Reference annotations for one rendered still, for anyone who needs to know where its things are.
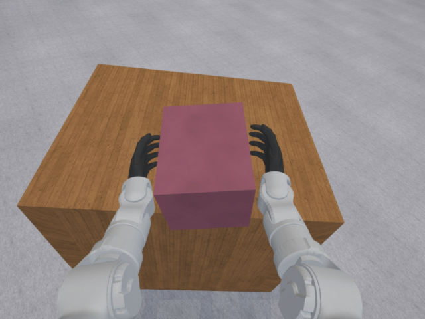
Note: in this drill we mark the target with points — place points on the right robot forearm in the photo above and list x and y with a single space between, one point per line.
287 233

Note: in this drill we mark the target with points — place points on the left robot forearm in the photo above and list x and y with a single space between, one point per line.
127 233

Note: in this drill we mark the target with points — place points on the robot right upper arm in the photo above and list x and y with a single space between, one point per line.
315 292

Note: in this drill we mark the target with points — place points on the robot right hand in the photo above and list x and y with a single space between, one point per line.
272 156

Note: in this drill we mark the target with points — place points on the pedestal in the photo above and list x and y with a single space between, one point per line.
73 196

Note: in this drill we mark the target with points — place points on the robot left hand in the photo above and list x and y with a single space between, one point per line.
139 166

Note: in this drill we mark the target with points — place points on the carton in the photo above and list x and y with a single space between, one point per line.
204 177

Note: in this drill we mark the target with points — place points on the robot left upper arm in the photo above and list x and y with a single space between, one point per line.
107 290

